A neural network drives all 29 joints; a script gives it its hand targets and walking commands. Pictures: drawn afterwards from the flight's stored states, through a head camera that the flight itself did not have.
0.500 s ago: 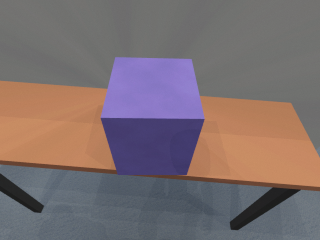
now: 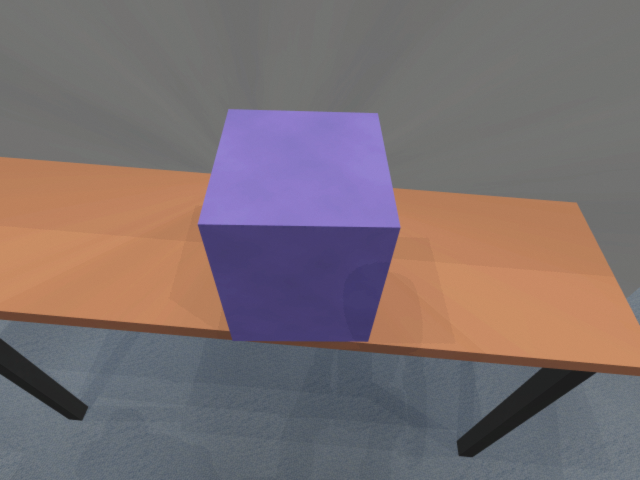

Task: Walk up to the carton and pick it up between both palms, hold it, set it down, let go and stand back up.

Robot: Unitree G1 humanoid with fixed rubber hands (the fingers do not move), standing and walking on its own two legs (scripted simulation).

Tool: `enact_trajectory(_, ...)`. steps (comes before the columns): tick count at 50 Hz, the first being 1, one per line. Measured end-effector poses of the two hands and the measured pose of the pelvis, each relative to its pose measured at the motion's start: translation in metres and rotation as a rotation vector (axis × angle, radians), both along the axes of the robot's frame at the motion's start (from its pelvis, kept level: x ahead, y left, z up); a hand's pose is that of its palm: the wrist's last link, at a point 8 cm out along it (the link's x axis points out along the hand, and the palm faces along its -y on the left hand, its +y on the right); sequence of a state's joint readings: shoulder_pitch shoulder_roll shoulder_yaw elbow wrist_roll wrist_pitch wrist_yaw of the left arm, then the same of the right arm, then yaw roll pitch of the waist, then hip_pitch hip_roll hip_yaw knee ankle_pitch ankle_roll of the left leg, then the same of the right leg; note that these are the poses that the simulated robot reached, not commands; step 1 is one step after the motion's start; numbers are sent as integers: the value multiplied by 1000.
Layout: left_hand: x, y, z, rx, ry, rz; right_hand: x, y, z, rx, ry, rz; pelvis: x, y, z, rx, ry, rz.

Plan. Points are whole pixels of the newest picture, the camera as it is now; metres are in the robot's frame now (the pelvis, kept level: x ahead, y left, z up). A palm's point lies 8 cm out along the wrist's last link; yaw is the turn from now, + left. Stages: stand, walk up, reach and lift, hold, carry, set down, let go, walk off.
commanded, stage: stand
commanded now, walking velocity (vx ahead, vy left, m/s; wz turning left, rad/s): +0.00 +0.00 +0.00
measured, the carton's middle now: (302, 231) +0.43 +0.04 +0.07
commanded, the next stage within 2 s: reach and lift in 0.20 s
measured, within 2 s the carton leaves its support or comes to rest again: neither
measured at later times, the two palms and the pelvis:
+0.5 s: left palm (190, 455) +0.19 +0.19 -0.14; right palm (451, 472) +0.18 -0.18 -0.14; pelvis -0.02 +0.00 -0.02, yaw -1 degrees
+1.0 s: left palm (177, 463) +0.16 +0.19 -0.08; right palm (484, 474) +0.17 -0.20 -0.08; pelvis -0.03 +0.01 +0.00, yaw -2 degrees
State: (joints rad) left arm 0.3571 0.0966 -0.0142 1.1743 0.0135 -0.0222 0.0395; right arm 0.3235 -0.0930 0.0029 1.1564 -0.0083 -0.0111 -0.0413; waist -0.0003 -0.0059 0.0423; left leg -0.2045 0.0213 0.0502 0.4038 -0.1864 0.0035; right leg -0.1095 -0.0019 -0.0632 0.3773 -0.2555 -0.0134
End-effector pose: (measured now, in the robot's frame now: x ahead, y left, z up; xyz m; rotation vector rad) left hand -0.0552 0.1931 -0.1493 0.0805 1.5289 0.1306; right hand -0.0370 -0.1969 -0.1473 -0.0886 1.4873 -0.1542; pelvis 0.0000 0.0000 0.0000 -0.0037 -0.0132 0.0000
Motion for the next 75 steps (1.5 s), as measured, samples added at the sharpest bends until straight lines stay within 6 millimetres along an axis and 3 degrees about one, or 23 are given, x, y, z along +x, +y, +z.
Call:
enact_trajectory(11,5,0,0,1,-10,-5,-3,-1,1,0,9,-3,1,-1,0,1,6,-1)
enact_trajectory(12,14,2,-2,-1,-16,10,5,-3,-1,4,10,-15,-2,-1,-2,4,30,-6)
enact_trajectory(14,55,19,-10,29,-42,15,42,-21,-8,-38,-1,-29,-14,-1,-10,8,69,-12)
enact_trajectory(16,112,44,-15,88,-75,3,98,-38,-14,-71,-42,-16,-26,-1,-21,12,119,-18)
enact_trajectory(18,172,54,-13,109,-146,6,157,-42,-14,-71,-114,-6,-34,1,-33,4,179,-20)
enact_trajectory(21,235,39,-2,49,-229,-5,215,-24,-5,-13,-188,6,-34,3,-39,9,242,-20)
enact_trajectory(23,247,16,2,-15,-216,-33,224,-4,0,37,-177,20,-28,4,-33,11,252,-18)
enact_trajectory(26,235,-14,8,-87,-179,-66,209,23,8,90,-141,52,-14,6,-16,11,231,-20)
enact_trajectory(28,219,-24,12,-102,-165,-67,195,30,14,89,-139,57,-5,6,-8,13,209,-27)
enact_trajectory(31,199,-21,15,-78,-167,-56,179,25,22,53,-153,47,4,7,-1,14,185,-35)
enact_trajectory(34,193,-5,19,-26,-211,-48,170,11,23,15,-170,38,1,8,0,9,177,-36)
enact_trajectory(39,209,10,31,10,-319,-55,183,-10,32,-19,-263,35,-14,10,-3,4,183,-34)
enact_trajectory(44,230,0,51,-15,-420,-71,208,-11,53,-9,-381,63,-26,11,-3,3,161,-38)
enact_trajectory(48,228,-7,64,-25,-465,-74,210,-6,68,2,-428,76,-30,10,0,1,114,-38)
enact_trajectory(58,168,1,72,17,-516,-22,150,-6,69,-10,-467,58,-39,10,4,0,19,-36)
enact_trajectory(62,154,4,76,23,-555,-8,132,-6,73,-19,-512,54,-43,12,3,-1,15,-38)
enact_trajectory(66,156,3,84,14,-612,-12,132,-5,83,-27,-578,56,-47,15,2,-1,17,-44)
enact_trajectory(75,191,-3,107,1,-730,-19,154,-1,104,-6,-667,79,-46,23,1,1,7,-61)
